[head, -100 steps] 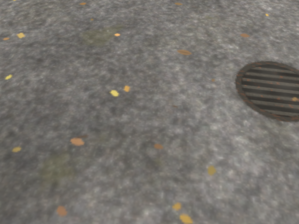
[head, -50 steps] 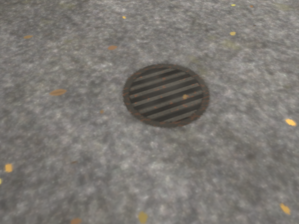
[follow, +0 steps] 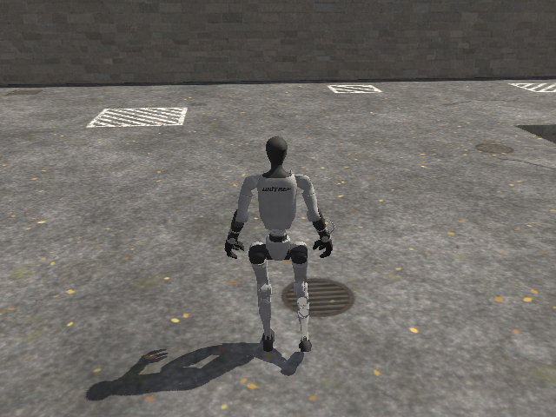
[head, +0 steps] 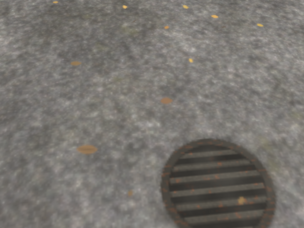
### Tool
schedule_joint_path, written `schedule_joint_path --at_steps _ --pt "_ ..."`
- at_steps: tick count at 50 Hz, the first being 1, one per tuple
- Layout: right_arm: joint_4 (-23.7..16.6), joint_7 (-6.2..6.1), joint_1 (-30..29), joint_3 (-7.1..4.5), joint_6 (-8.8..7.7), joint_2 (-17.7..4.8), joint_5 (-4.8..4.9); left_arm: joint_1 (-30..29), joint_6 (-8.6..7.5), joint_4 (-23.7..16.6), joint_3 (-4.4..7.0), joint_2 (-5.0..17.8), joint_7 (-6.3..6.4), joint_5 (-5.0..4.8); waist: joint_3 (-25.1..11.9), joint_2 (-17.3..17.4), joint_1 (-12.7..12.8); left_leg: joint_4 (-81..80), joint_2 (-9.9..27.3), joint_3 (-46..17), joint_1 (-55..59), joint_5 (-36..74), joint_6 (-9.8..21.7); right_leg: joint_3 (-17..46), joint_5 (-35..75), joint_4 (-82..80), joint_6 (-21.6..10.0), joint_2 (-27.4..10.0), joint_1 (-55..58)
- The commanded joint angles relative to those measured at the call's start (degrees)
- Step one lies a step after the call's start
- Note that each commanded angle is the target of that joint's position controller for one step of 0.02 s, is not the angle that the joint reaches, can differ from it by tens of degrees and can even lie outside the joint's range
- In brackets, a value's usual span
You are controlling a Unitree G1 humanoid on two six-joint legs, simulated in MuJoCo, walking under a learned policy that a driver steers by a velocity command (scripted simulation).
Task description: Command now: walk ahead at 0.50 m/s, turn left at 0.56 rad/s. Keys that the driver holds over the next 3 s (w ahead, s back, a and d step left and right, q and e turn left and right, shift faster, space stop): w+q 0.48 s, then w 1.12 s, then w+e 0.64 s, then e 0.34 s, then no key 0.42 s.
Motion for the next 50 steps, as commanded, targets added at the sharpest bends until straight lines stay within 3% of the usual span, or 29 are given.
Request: schedule_joint_path --at_steps 1,3,6,9,13,15,16,17,18,19,20,21,22,23,24,26,29,34,36,39,40,42,43,44,45,46,47,48,50 --pt "-4.6 -0.83 0.46 -1.36 -1.25 -6.14 -0.67 0.02 -0.76 -4.85 2.12 7.55 0.21 1.39 -7.25 1.99 0.95 -16.92 15.69 -23.27 14.72 12.09 11.72 3.71 4.52 -4.73 0.23 -3.88 -13.09" --pt "-4.46 -1.56 1.76 -1.72 -1.44 -7.61 -0.36 -0.91 0.26 -5.56 1.72 5.84 0.21 1.75 -6.1 1.5 1.23 -18.01 14.58 -19.7 11.01 17.47 11.81 2.37 7.07 -10.14 1.91 -3.5 -12.44" --pt "-4.08 -2.66 4.03 -2.13 -1.1 -8.95 0.09 -7.36 0.58 -7.83 0.9 4.02 0.09 1.88 -4.22 2.65 -0.72 -17.91 11.19 -15.26 8.33 17.51 9.23 1.25 18.49 -23.05 3.49 -1.45 -12.24" --pt "-3.78 -3.09 6.65 -2.15 -0.39 -8.93 0.32 -13.23 0.06 -9.46 0.22 2.92 -0.81 1.19 -3.72 4.73 -3.47 -16.8 9.32 -14.43 6.77 11.95 6.79 0.23 28.19 -35.01 3.5 1.87 -7.57" --pt "-2.99 -3.39 10.01 -2.04 0.38 -8.38 0.63 -16.1 -0.84 -11.0 0.83 5.27 -1.95 0.43 -3.69 5.93 -4.24 -11.65 12.13 -20.89 12.71 7.43 5.76 2.36 26.19 -41.42 2.03 3.25 -6.32" --pt "-3.32 -3.6 9.48 -2.22 0.66 -8.66 0.39 -13.79 -1.39 -10.76 1.41 6.66 -2.19 0.32 -4.04 7.67 -2.52 -8.14 13.47 -24.1 15.19 9.01 4.85 2.65 21.02 -42.45 0.36 3.33 -3.81" --pt "-3.76 -3.58 8.43 -2.1 0.77 -8.22 0.33 -9.91 -1.68 -9.8 1.9 7.35 -2.04 0.4 -5.26 8.28 -0.19 -5.25 12.59 -24.28 14.97 11.74 3.94 1.68 20.58 -44.31 -0.94 3.69 1.26" --pt "-4.45 -3.36 7.7 -1.42 0.65 -6.38 0.06 -3.75 -1.98 -8.55 2.78 9.13 -1.69 1.04 -9.6 7.37 2.97 2.3 9.54 -22.29 12.78 14.6 2.14 2.44 21.34 -44.79 -3.09 1.84 11.56" --pt "-5.91 -3.16 7.82 -0.2 0.47 -3.38 -1.03 5.37 -1.94 -7.91 3.56 12.36 -1.13 1.95 -18.37 1.44 6.55 18.23 5.8 -17.55 5.21 5.9 -0.1 11.79 18.52 -42.98 -6.74 -7.91 27.12" --pt "-7.53 -3.06 16.86 0.91 -0.19 0.2 0.88 9.58 -1.18 -5.67 4.51 16.36 -1.48 2.45 -25.07 -18.9 2.31 36.81 -1.75 -11.14 -15.9 -23.41 -3.81 39.7 6.9 -48.45 -16.59 -20.9 44.87" --pt "-5.87 -3.2 16.08 -0.04 -0.19 -6.28 1.72 8.47 -0.83 -6.53 3.32 10.57 -1.68 1.04 -21.42 -13.28 3.73 44.12 3.34 -12.57 -23.16 -22.32 -4.51 44.24 -6.67 -51.41 -15.73 -21.38 42.82" --pt "-6.66 -3.15 9.25 -0.97 0.14 -9.58 1.3 5.83 -0.39 -7.16 2.29 6.9 -1.32 0.88 -13.51 -7.29 5.53 45.46 5.35 -11.24 -24.8 -16.7 -4.89 33.98 -5.91 -52.34 -12.86 -18.46 35.58" --pt "-7.49 -3.24 5.93 -1.04 0.42 -9.1 0.56 2.89 0.08 -7.29 1.79 6.18 -1.22 1.45 -9.08 -3.31 4.51 44.2 7.33 -9.37 -22.95 -12.56 -5.25 26.27 1.7 -53.19 -11.28 -15.89 28.06" --pt "-8.3 -3.05 3.96 -1.21 0.44 -8.35 -0.07 1.19 0.33 -6.78 1.42 5.14 -1.17 1.67 -5.75 -3.07 3.44 41.41 8.84 -9.25 -21.7 -10.04 -5.4 20.92 8.09 -54.41 -10.88 -13.73 22.43" --pt "-8.51 -2.66 4.36 -1.27 0.72 -7.2 0.26 0.4 0.25 -6.47 1.1 4.48 -1.07 1.98 -4.63 -4.5 2.05 39.51 10.3 -9.04 -19.05 -8.55 -5.29 16.29 11.82 -55.89 -10.17 -12.01 18.77" --pt "-8.72 -2.38 5.07 -0.64 1.2 -4.11 0.65 1.05 -0.28 -5.28 1.16 4.4 -1.34 1.51 -4.14 -5.45 1.25 35.91 10.72 -7.82 -16.86 -8.07 -5.35 11.81 15.52 -58.46 -11.12 -10.72 15.69" --pt "-9.87 -2.26 2.22 0.24 1.23 -2.11 -0.09 2.16 -0.73 -3.43 1.92 6.83 -1.59 1.12 -3.2 -3.69 1.02 27.37 10.97 -7.54 -18.46 -4.23 -5.99 7.68 21.5 -60.93 -13.15 -11.57 15.65" --pt "-11.18 -0.67 -6.22 1.43 -0.33 -1.09 -0.31 3.75 0.37 -1.31 2.27 9.12 -1.42 0.0 -1.98 -2.81 3.43 9.56 10.15 -2.52 -13.75 9.2 -5.76 -0.63 25.86 -61.33 -11.33 -8.89 16.24" --pt "-12.3 -0.23 -9.72 1.53 -0.63 -1.39 -0.01 6.58 0.94 0.11 2.45 10.17 -1.43 -0.45 -1.33 -3.16 4.67 5.92 9.33 -1.25 -12.7 9.33 -5.35 -0.72 25.9 -60.77 -11.01 -10.0 18.38" --pt "-13.53 0.13 -11.47 1.04 -0.79 -3.05 0.08 8.14 2.03 1.84 2.7 11.43 -1.26 -1.1 -0.9 -4.54 3.75 1.75 8.05 -0.43 -11.24 4.34 -3.22 -0.4 31.0 -57.85 -9.92 -12.5 23.28" --pt "-13.16 0.12 -9.42 0.53 -0.83 -4.06 -0.13 7.65 2.36 2.13 2.75 11.97 -1.1 -1.25 -2.21 -5.08 1.89 0.13 6.77 0.62 -7.19 3.19 -2.15 -1.22 38.02 -54.71 -9.17 -12.42 23.97" --pt "-8.68 -0.58 4.9 -1.98 -0.63 -8.4 -0.65 7.46 2.7 2.49 1.84 10.33 -0.62 -1.04 -11.06 -3.95 -5.61 -2.3 4.51 2.06 15.19 6.31 0.85 -6.12 47.84 -37.25 -5.9 -8.17 18.04" --pt "-6.99 -1.6 15.31 -3.34 -0.17 -13.4 -1.06 7.44 2.43 0.69 0.22 6.74 -0.49 1.07 -19.32 4.69 -9.17 -0.52 16.92 -13.01 32.47 9.2 4.83 -8.01 27.84 -17.53 -3.21 -4.75 4.66" --pt "-6.81 -1.35 14.69 -3.27 -0.21 -16.49 -1.14 13.25 1.26 -0.36 -1.38 1.6 -1.02 0.79 -25.6 17.25 -4.0 -8.91 27.65 -39.99 44.01 -3.04 13.46 -2.14 -10.36 -1.01 -0.89 4.62 -14.15" --pt "-7.15 -1.05 13.64 -1.96 -0.55 -11.07 -0.61 8.47 0.43 0.06 0.11 7.88 -1.39 -0.73 -21.77 10.0 -6.53 -12.27 26.38 -39.85 40.83 -8.99 11.87 3.79 -10.31 4.45 -1.44 1.78 -20.55" --pt "-7.16 -0.96 10.3 -1.17 -0.9 -9.19 -0.5 3.98 -0.02 -1.69 0.56 9.27 -1.61 -1.67 -13.91 8.71 -5.66 -13.3 24.4 -31.5 33.95 -6.11 9.9 2.59 -4.99 3.97 -2.22 -0.57 -23.57" --pt "-7.29 -0.83 6.79 -0.65 -1.09 -7.65 -0.63 2.33 -0.05 -1.68 0.42 8.49 -1.27 -1.02 -10.14 4.87 -3.69 -14.37 21.94 -25.58 26.62 -0.65 8.74 1.69 0.17 1.22 -2.12 -2.89 -21.56" --pt "-7.45 -0.64 4.07 -0.24 -1.24 -6.03 -0.97 2.1 0.25 -1.53 0.6 8.13 -1.13 -0.02 -7.38 4.62 -1.86 -16.09 19.89 -21.22 20.57 4.11 8.18 1.73 3.5 -2.04 -1.65 -4.26 -18.96" --pt "-7.27 -0.63 2.22 -0.08 -1.88 -4.95 -1.4 4.56 1.48 -0.69 0.43 6.43 -1.3 0.04 -6.91 5.85 0.88 -19.57 18.3 -17.17 14.59 8.1 8.31 2.22 7.13 -4.67 -0.79 -5.52 -13.54"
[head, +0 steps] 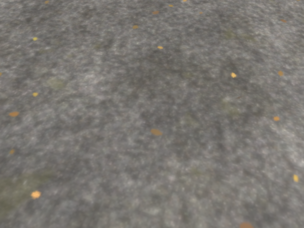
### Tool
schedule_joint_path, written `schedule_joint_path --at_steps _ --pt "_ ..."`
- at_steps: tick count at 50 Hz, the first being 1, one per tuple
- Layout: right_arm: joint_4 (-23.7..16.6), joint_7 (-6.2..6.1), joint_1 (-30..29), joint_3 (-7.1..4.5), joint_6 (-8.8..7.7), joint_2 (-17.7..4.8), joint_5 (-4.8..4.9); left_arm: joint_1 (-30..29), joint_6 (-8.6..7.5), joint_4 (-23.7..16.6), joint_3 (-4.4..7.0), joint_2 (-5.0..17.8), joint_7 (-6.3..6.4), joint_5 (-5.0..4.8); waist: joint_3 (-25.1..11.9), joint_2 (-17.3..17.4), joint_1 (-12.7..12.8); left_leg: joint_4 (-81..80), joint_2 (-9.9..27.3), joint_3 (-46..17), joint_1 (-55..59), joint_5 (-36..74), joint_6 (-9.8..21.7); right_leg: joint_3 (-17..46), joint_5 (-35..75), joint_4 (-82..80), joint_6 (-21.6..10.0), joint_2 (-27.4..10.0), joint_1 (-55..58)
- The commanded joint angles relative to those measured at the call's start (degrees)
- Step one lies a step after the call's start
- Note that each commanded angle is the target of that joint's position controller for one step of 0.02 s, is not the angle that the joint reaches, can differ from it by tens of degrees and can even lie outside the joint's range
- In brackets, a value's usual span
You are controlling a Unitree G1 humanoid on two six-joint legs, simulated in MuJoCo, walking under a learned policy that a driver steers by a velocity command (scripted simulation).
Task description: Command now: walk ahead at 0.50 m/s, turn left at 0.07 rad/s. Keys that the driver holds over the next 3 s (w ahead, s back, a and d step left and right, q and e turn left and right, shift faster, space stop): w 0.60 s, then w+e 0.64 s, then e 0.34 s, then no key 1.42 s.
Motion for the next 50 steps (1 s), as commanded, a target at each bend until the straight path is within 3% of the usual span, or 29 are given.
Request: schedule_joint_path --at_steps 1,5,9,13,16,17,18,19,20,21,22,23,24,25,27,29,32,36,39,42,43,44,45,46,47,48,49,50 --pt "-2.35 -0.14 0.47 -1.91 -1.72 -6.56 -0.08 1.64 0.3 -3.19 1.1 3.98 0.14 0.38 -4.01 6.51 0.81 -16.13 15.12 -16.74 9.73 9.63 11.08 2.75 5.36 -1.63 0.9 -4.05 -9.59" --pt "0.12 -1.04 2.87 -2.4 -2.18 -8.27 0.08 -5.05 0.92 -5.29 0.58 2.62 0.34 1.2 -0.78 4.53 -0.22 -18.46 13.93 -10.81 9.36 13.99 10.62 2.49 15.86 -13.21 2.62 -3.93 -13.52" --pt "2.24 -1.68 6.25 -2.62 -1.62 -9.75 0.52 -12.89 0.1 -7.09 -0.28 1.14 -0.74 0.71 1.21 4.62 -3.22 -18.96 12.32 -6.48 10.13 11.53 8.36 0.23 26.32 -27.29 2.13 -1.3 -10.52" --pt "5.01 -1.85 10.14 -2.9 -0.72 -10.63 1.03 -18.24 -0.39 -9.34 -0.36 1.91 -1.97 0.3 2.66 4.87 -4.77 -16.16 15.4 -7.26 17.15 11.77 7.71 0.32 24.35 -33.51 0.32 0.19 -11.6" --pt "6.09 -2.29 9.89 -3.26 0.16 -11.43 1.22 -16.49 -0.7 -9.48 0.13 3.53 -2.6 0.44 1.2 6.2 -2.71 -11.47 17.09 -7.67 22.08 20.39 6.06 -0.48 17.94 -35.9 -2.14 1.65 -8.16" --pt "6.06 -2.44 8.91 -3.35 0.47 -11.9 1.19 -12.93 -0.77 -8.62 0.74 4.69 -2.48 0.58 -1.12 6.93 -0.46 -7.15 16.28 -6.81 22.45 29.54 5.21 -2.16 16.51 -36.65 -3.24 3.41 -2.48" --pt "6.0 -2.6 8.25 -3.0 0.85 -11.22 1.01 -5.07 -0.74 -6.18 2.01 6.76 -2.06 0.77 -6.02 6.25 3.51 2.1 13.56 -4.58 20.65 36.68 3.77 -3.84 17.49 -37.57 -4.87 5.21 8.47" --pt "4.99 -2.86 8.89 -1.91 0.9 -9.0 0.12 4.79 -0.59 -3.95 3.24 10.35 -1.48 1.16 -14.15 2.82 7.05 17.06 10.65 -2.31 11.11 27.25 1.76 2.95 20.91 -34.53 -7.89 -1.3 25.62" --pt "3.88 -2.2 16.3 0.08 -0.27 -2.41 0.06 9.71 -0.18 -2.83 4.54 15.59 -1.35 1.53 -22.3 -11.73 4.44 39.96 0.41 -1.2 -13.47 -2.78 -2.87 30.48 8.25 -38.62 -17.65 -15.34 47.62" --pt "4.79 -1.91 13.63 -0.44 -1.59 -5.58 0.58 10.41 -0.12 -2.86 3.1 10.59 -1.49 0.65 -24.24 -11.24 6.48 46.97 -0.59 -9.77 -20.9 -22.98 -2.4 41.7 1.57 -46.47 -17.75 -16.66 49.36" --pt "3.18 -1.5 8.28 -1.57 -2.3 -9.35 2.2 6.32 -0.17 -3.27 2.25 8.4 -1.33 0.5 -15.02 -7.8 6.05 49.65 2.7 -9.69 -26.06 -19.9 -1.67 33.61 -0.43 -47.65 -14.91 -15.15 42.55" --pt "2.22 -1.64 4.66 -1.4 -2.6 -9.18 2.29 2.23 -0.11 -4.03 1.88 7.22 -1.17 0.73 -9.45 -3.49 4.52 47.28 5.8 -7.64 -25.53 -14.57 -1.33 26.67 3.38 -48.71 -13.39 -13.13 33.98" --pt "1.98 -1.89 2.71 -1.54 -2.47 -8.68 1.37 -0.75 -0.13 -4.26 1.44 5.63 -1.26 1.15 -5.29 -1.26 2.91 43.58 7.75 -6.78 -23.62 -10.82 -1.53 21.58 8.43 -50.5 -12.85 -11.06 26.2" --pt "2.27 -2.03 3.75 -1.78 -1.89 -8.13 0.98 -2.44 -0.45 -4.48 1.0 4.26 -1.33 1.82 -4.14 -2.82 0.79 40.9 9.46 -7.24 -19.71 -8.08 -1.65 18.12 12.28 -52.14 -12.28 -9.37 21.09" --pt "3.25 -2.14 6.05 -1.48 -0.59 -5.99 0.83 -3.23 -1.05 -4.08 1.02 3.96 -1.44 1.67 -3.89 -3.66 -0.96 38.12 10.14 -6.77 -15.77 -6.12 -2.56 14.09 16.03 -55.12 -12.93 -7.95 16.51" --pt "2.53 -2.35 3.96 -1.27 0.04 -5.14 0.44 -2.52 -1.42 -3.12 1.41 5.35 -1.05 1.4 -2.21 -2.83 -1.2 33.9 10.64 -6.25 -17.59 -2.76 -3.78 10.92 19.31 -57.22 -13.65 -7.8 15.01" --pt "0.56 -2.29 -2.66 -0.96 -0.4 -4.42 -0.15 0.11 -0.99 -1.79 1.77 6.47 -0.18 0.99 -0.34 -1.19 0.48 22.84 10.38 -5.82 -19.94 6.51 -4.99 7.94 21.71 -58.24 -12.79 -6.34 16.04" --pt "-1.19 -1.37 -10.71 -0.39 -1.5 -3.29 0.32 4.09 -0.09 -0.2 2.25 8.04 0.59 0.14 1.02 -1.18 3.23 8.95 6.91 -4.23 -15.81 14.88 -5.9 6.18 20.0 -57.14 -11.22 -4.84 16.77" --pt "-2.46 -0.45 -14.7 -0.48 -2.3 -4.13 0.8 6.66 0.79 0.89 2.48 8.19 0.95 -0.34 1.64 -1.94 4.05 3.92 5.62 -5.19 -14.4 14.06 -5.56 8.96 18.17 -53.92 -10.82 -6.66 20.03" --pt "-1.86 -0.15 -11.76 -1.36 -3.11 -6.78 0.92 5.85 1.59 0.94 3.04 8.87 1.46 -0.3 0.28 -3.72 1.19 0.87 4.86 -5.61 -8.35 8.6 -3.86 12.35 19.12 -48.91 -9.18 -8.36 22.33" --pt "-0.55 -0.38 -7.22 -2.07 -3.29 -7.94 0.84 5.11 1.8 0.76 2.89 8.36 1.51 -0.22 -1.86 -3.7 -1.48 -0.79 4.16 -4.55 -1.67 7.19 -2.68 11.71 23.03 -44.41 -8.07 -6.89 21.45" --pt "1.4 -0.88 0.59 -3.33 -3.49 -10.66 0.3 5.23 1.79 0.36 2.06 5.98 1.41 0.28 -7.66 -2.25 -4.88 0.1 6.1 -5.65 10.7 7.11 -0.56 9.46 24.25 -34.19 -6.24 -3.22 17.72" --pt "2.29 -1.47 9.98 -4.36 -3.26 -14.73 -0.45 5.73 1.81 -1.55 0.61 1.72 1.38 1.84 -17.45 6.42 -7.9 1.7 17.46 -17.09 26.73 5.66 2.53 5.23 9.26 -15.62 -3.72 2.07 7.64" --pt "3.34 -1.07 10.83 -4.86 -2.5 -17.38 -0.72 12.72 0.74 -3.29 -0.26 -1.72 1.22 -0.07 -22.17 24.17 -3.61 -6.43 27.02 -42.09 39.23 -8.88 10.14 3.49 -14.44 0.47 -1.47 8.18 -11.68" --pt "2.27 -0.94 8.59 -3.28 -2.51 -10.9 -0.3 10.08 0.52 -2.01 1.24 5.01 1.31 -1.25 -16.69 15.41 -5.27 -9.27 25.18 -41.15 34.77 -17.11 8.67 8.02 -12.42 7.15 -1.36 4.45 -16.94" --pt "2.02 -1.08 5.6 -2.39 -2.59 -7.99 0.06 5.36 0.57 -3.13 2.1 7.34 1.28 -1.53 -10.03 11.16 -5.41 -9.85 23.42 -31.77 28.2 -15.16 6.49 7.15 -6.88 7.7 -1.65 2.4 -18.6" --pt "2.03 -1.01 2.31 -1.95 -2.65 -6.9 -0.2 3.7 0.84 -3.24 2.14 6.38 1.46 -1.17 -6.9 7.49 -3.75 -11.12 21.12 -25.66 21.77 -8.51 5.57 6.29 -2.25 6.51 -1.21 0.16 -16.3" --pt "2.34 -0.98 0.02 -1.62 -2.64 -5.32 -0.38 2.74 1.2 -3.56 2.39 5.69 1.43 -0.57 -4.07 7.56 -2.61 -12.74 19.21 -20.64 17.19 -3.68 5.37 6.36 0.82 3.89 -0.86 -1.25 -15.02"
Over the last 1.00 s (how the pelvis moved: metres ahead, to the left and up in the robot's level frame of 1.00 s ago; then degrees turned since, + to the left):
0.53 0.11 0.01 23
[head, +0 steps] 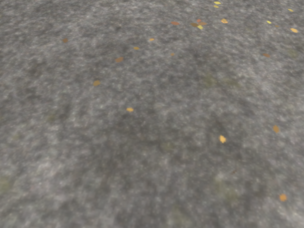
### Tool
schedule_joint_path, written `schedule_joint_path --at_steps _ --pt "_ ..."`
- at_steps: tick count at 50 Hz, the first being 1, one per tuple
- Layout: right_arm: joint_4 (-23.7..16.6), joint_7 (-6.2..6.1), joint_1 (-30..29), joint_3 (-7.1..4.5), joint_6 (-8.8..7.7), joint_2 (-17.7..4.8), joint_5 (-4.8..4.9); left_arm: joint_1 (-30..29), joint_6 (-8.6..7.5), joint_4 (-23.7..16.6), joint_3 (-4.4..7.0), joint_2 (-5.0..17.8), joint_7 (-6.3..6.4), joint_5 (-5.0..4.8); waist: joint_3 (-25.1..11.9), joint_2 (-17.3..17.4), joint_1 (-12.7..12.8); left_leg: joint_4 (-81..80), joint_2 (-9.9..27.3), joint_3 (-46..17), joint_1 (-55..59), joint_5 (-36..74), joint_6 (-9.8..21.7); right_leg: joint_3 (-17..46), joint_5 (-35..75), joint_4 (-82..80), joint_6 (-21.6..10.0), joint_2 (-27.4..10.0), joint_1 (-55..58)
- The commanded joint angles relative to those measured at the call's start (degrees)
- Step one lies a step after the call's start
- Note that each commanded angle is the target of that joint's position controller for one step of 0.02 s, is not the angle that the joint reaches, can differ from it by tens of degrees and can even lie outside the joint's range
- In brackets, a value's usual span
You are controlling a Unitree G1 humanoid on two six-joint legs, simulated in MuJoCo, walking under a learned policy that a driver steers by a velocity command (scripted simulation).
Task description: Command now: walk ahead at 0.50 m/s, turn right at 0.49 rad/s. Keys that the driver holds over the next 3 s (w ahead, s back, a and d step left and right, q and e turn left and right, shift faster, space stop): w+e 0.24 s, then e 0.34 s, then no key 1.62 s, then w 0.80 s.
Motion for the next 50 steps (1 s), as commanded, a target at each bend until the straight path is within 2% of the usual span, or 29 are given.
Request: schedule_joint_path --at_steps 1,3,6,9,12,14,16,17,18,19,20,21,22,23,24,25,26,28,31,34,37,41,43,44,45,46,47,49,50 --pt "-0.4 -0.36 4.29 -1.69 -0.41 -5.77 -0.54 -1.48 -0.19 -5.26 1.84 4.96 -0.07 0.03 -2.94 9.36 -2.73 -17.05 15.66 -16.81 17.01 -0.95 7.82 2.84 7.18 3.65 0.42 -7.08 -17.52" --pt "0.39 -0.54 3.55 -1.99 -0.91 -5.9 -0.44 -2.08 0.94 -6.07 1.63 2.95 -0.37 -0.12 -1.63 8.64 -1.95 -19.5 15.13 -11.52 14.37 4.05 8.71 1.85 9.04 2.07 1.09 -7.77 -16.75" --pt "1.76 -1.04 4.27 -2.76 -1.11 -7.77 -0.51 -5.29 1.77 -8.17 1.46 2.05 -0.52 0.39 0.06 6.01 -1.96 -21.27 15.6 -5.88 14.61 9.35 9.78 1.95 14.24 -3.69 2.14 -8.13 -19.88" --pt "2.46 -1.47 4.61 -3.17 -0.57 -9.17 -0.46 -9.08 1.42 -9.6 1.03 1.31 -1.52 0.46 0.98 5.36 -3.02 -21.81 14.37 0.39 15.79 11.72 8.91 -0.02 22.48 -13.55 2.04 -7.61 -18.93" --pt "3.37 -1.79 6.73 -3.61 0.15 -10.6 0.09 -15.08 1.15 -11.84 0.46 0.56 -2.64 0.66 2.7 4.38 -5.29 -21.66 14.8 4.45 18.08 12.56 8.24 -3.44 25.76 -21.33 1.14 -6.61 -17.76" --pt "3.78 -2.01 6.9 -3.86 1.13 -11.37 0.58 -17.56 1.19 -13.43 0.53 0.9 -3.27 1.04 3.94 4.43 -5.45 -18.46 15.04 6.87 20.35 21.66 7.2 -5.51 24.6 -25.45 0.33 -5.34 -16.77" --pt "3.83 -2.42 6.58 -4.3 2.22 -12.88 1.44 -16.6 1.36 -14.46 1.3 2.37 -3.83 1.41 1.98 6.22 -3.89 -12.34 15.47 8.38 23.05 35.52 5.68 -7.79 20.69 -27.28 -1.14 -2.84 -12.93" --pt "3.5 -2.66 5.97 -4.57 2.66 -13.69 2.01 -14.04 1.48 -14.24 1.97 3.64 -3.97 1.48 -0.19 7.41 -2.22 -7.66 15.3 8.76 23.79 43.37 4.88 -9.18 18.31 -27.61 -2.22 -0.8 -9.04" --pt "3.1 -2.81 5.02 -4.74 3.12 -14.06 2.52 -8.52 1.58 -13.0 3.02 5.45 -3.97 1.35 -3.13 7.52 0.89 0.06 14.43 9.26 23.43 47.67 3.87 -10.17 18.0 -29.54 -3.66 1.5 -2.67" --pt "2.73 -2.79 4.3 -4.33 3.24 -12.98 2.72 -0.54 1.66 -10.87 4.7 8.42 -3.32 1.4 -7.28 5.6 5.19 11.44 11.94 10.33 19.41 43.34 1.58 -9.94 24.45 -34.39 -5.65 3.7 8.89" --pt "1.92 -2.44 7.12 -3.19 2.82 -9.65 0.41 3.51 2.25 -10.21 6.12 13.43 -1.76 1.41 -11.48 -3.59 5.56 28.83 8.01 10.61 5.73 15.91 -2.41 1.25 44.88 -34.57 -8.86 -4.02 23.92" --pt "0.21 -1.55 14.54 -1.08 1.94 -3.58 -2.24 -1.4 2.12 -12.99 5.92 18.62 -1.27 2.64 -19.6 -14.99 -2.61 49.54 -2.22 3.39 -14.04 -32.37 -6.05 27.76 63.06 -32.64 -21.56 -19.31 39.58" --pt "0.76 -1.03 11.27 -1.89 1.2 -9.22 -0.16 -0.28 1.8 -14.99 5.19 15.04 -2.13 2.5 -28.75 -5.48 2.88 54.12 -1.57 -7.74 -15.55 -31.25 -5.15 33.31 52.54 -38.49 -23.74 -21.19 39.41" --pt "-1.01 -1.16 5.17 -2.36 1.18 -10.54 1.82 -3.26 1.26 -15.01 4.37 12.23 -2.5 2.05 -20.69 -2.18 2.77 52.27 0.54 -7.64 -18.84 -25.25 -3.84 26.07 46.08 -40.66 -20.74 -18.26 33.11" --pt "-1.07 -1.95 3.54 -2.23 1.49 -9.8 1.24 -6.37 1.1 -14.66 3.84 9.97 -2.31 0.97 -13.38 1.25 0.85 47.52 2.72 -7.0 -19.57 -20.26 -3.6 20.75 40.56 -41.95 -17.39 -14.87 24.67" --pt "-0.55 -2.73 3.42 -2.46 2.21 -10.15 0.21 -9.02 1.32 -15.01 3.28 8.27 -1.9 0.79 -9.45 1.22 -0.85 43.76 4.22 -7.14 -17.31 -17.2 -3.75 17.52 38.24 -43.27 -15.53 -12.9 16.98" --pt "-0.57 -2.97 4.28 -2.75 3.1 -10.73 -0.05 -10.61 1.54 -15.66 3.08 7.85 -1.54 1.61 -8.26 -0.39 -2.63 41.54 4.67 -7.58 -13.22 -15.21 -3.66 15.83 37.85 -44.65 -14.81 -11.55 10.87" --pt "-0.56 -3.19 5.83 -2.7 4.08 -9.52 -0.46 -11.46 1.57 -16.34 3.28 8.5 -1.13 2.64 -8.85 -1.5 -3.97 38.31 3.42 -6.9 -9.3 -13.07 -4.24 13.8 41.46 -45.36 -14.84 -10.04 5.74" --pt "-0.7 -3.56 5.39 -2.21 4.65 -8.03 -0.65 -10.63 1.82 -16.04 3.33 8.89 -0.05 2.13 -10.68 -1.87 -3.76 32.0 2.57 -6.98 -9.94 -9.54 -5.69 11.99 43.3 -44.41 -14.36 -9.33 6.24" --pt "-1.4 -3.46 2.58 -1.86 5.28 -7.45 -0.29 -10.64 2.7 -15.7 2.78 7.99 0.77 1.95 -10.44 -3.08 -2.46 25.35 2.94 -7.4 -9.29 -4.71 -6.37 11.9 31.89 -44.79 -12.54 -8.16 6.17" --pt "-2.19 -3.22 -0.18 -1.68 5.43 -7.38 0.07 -10.91 3.21 -15.11 2.26 7.39 0.84 2.6 -7.95 -4.69 -1.12 18.48 2.99 -7.41 -6.6 -3.39 -6.27 13.01 21.81 -45.64 -11.86 -7.78 4.64" --pt "-2.57 -2.54 -0.59 -1.62 4.51 -7.41 0.1 -10.37 3.56 -13.8 1.29 6.01 0.18 2.72 -6.7 -5.48 -0.5 9.09 1.92 -6.21 -1.02 -6.72 -4.94 15.23 24.03 -41.95 -11.54 -8.47 6.17" --pt "-1.96 -1.84 1.72 -1.31 3.73 -6.42 -0.36 -10.43 3.66 -13.06 0.32 4.21 0.07 2.12 -6.32 -3.97 -2.91 -5.01 1.77 -5.51 6.98 4.13 -2.87 14.61 25.52 -38.81 -8.42 -6.41 5.27" --pt "-2.16 -1.8 2.34 -1.6 3.41 -8.76 -1.21 -8.16 3.32 -12.68 -0.21 2.83 0.11 2.72 -7.14 -0.87 -2.02 -6.87 6.49 -9.89 12.1 13.53 -1.04 13.2 21.31 -36.38 -5.24 -3.86 3.63" --pt "-2.83 -2.12 1.21 -2.42 3.58 -13.29 -1.62 -3.52 2.81 -12.29 -0.16 2.55 -0.07 3.54 -8.02 8.99 2.15 -5.08 13.72 -15.96 15.68 25.97 3.32 7.75 9.34 -31.22 -2.44 2.01 0.12" --pt "-1.65 -2.03 -0.34 -1.67 3.9 -9.69 -1.66 -4.42 2.68 -12.44 -0.16 2.5 -0.06 3.29 -7.82 14.73 2.59 -6.03 15.36 -18.75 10.88 20.01 7.86 3.42 4.55 -32.2 -0.1 3.01 2.09" --pt "-2.3 -1.72 -1.97 -0.86 3.89 -6.65 -1.18 -6.43 2.85 -12.23 0.08 4.14 -0.02 3.46 -7.0 12.61 1.47 -6.71 12.87 -17.21 8.8 14.01 7.09 3.33 7.05 -33.76 0.77 1.85 5.06" --pt "-2.2 -1.33 -1.47 -0.96 3.65 -7.46 -0.72 -9.87 3.99 -12.33 0.43 4.5 0.02 3.2 -5.38 9.55 -0.64 -5.38 7.55 -11.85 7.68 5.48 2.51 3.96 14.08 -35.16 0.02 1.67 6.36" --pt "-1.98 -1.33 -1.26 -1.11 3.4 -8.05 -0.64 -9.89 4.43 -12.41 0.44 4.42 -0.09 3.11 -4.64 8.34 -0.92 -4.8 6.5 -10.5 7.55 3.37 1.45 4.74 16.1 -35.8 -0.62 1.25 6.45"
Over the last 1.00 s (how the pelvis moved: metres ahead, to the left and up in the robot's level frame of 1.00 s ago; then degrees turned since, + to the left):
0.55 -0.02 -0.01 -10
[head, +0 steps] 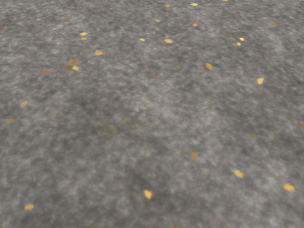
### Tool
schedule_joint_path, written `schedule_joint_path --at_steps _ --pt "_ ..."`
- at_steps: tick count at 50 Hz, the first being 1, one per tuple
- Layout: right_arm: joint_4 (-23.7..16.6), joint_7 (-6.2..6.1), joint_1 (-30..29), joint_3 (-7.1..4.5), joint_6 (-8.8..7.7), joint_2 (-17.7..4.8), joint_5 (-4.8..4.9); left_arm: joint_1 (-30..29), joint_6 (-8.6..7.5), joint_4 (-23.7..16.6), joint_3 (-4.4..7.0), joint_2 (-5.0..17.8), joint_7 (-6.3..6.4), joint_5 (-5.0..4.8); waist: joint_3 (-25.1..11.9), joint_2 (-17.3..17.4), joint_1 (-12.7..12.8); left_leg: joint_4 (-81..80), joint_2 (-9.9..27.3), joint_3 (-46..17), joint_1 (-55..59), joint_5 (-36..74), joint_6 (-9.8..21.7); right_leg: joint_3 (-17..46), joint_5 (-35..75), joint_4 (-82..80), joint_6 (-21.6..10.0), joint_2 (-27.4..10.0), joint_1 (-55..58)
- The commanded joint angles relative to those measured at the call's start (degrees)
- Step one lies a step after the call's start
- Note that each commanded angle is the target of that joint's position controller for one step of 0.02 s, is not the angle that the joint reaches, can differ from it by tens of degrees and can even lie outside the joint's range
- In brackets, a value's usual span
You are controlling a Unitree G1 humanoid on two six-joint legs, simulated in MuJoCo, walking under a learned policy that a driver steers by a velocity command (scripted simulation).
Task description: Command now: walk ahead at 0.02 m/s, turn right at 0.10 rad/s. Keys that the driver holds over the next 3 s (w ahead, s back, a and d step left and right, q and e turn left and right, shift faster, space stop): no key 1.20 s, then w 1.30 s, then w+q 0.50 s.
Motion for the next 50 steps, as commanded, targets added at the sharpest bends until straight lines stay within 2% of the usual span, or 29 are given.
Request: schedule_joint_path --at_steps 1,7,11,21,31,50 --pt "-3.77 0.06 -2.89 -1.71 -1.33 -8.43 0.22 0.12 0.27 -3.24 2.15 6.76 0.03 -0.27 -3.46 6.83 0.77 -5.44 4.97 -4.84 3.05 8.08 3.14 3.14 7.75 -3.38 -1.2 -4.52 2.23" --pt "-3.07 -0.47 -1.86 -1.3 -0.72 -7.12 0.57 0.29 -0.63 -1.85 2.1 5.67 0.11 -0.54 -4.06 2.05 -0.5 -2.34 3.28 -2.95 6.75 12.61 2.98 4.31 12.52 -3.88 -1.38 -5.28 1.77" --pt "-2.41 -0.35 -2.52 -1.12 -0.37 -6.78 0.59 0.72 -0.74 -0.85 2.13 5.47 0.39 -0.61 -3.52 0.96 -0.46 -2.49 2.76 -2.69 7.0 12.18 2.9 4.52 13.28 -4.18 -0.98 -5.5 2.53" --pt "1.3 -0.32 -2.76 -0.89 -0.21 -6.52 0.68 1.28 -0.93 2.25 2.23 5.68 1.17 -0.72 -2.0 1.36 -0.25 -4.17 1.91 -2.28 6.86 10.13 2.47 4.31 13.21 -5.11 -0.46 -5.69 4.34" --pt "6.21 -0.75 -1.81 -0.74 -0.14 -6.53 0.77 1.29 -1.09 7.1 2.11 5.34 1.6 -0.86 -0.57 1.62 -0.34 -6.0 1.35 -2.0 6.46 7.51 2.43 3.4 11.5 -6.55 0.06 -5.25 5.21" --pt "12.35 -1.35 1.69 0.07 -0.04 -5.62 0.83 2.41 -1.33 16.53 1.25 4.62 2.01 -1.12 1.17 1.72 -0.38 -7.86 0.54 -1.56 5.65 4.59 2.96 1.6 8.48 -8.2 0.79 -4.48 4.68"
Over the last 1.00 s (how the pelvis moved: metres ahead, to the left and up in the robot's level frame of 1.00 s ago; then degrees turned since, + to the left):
0.34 -0.07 0.00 -26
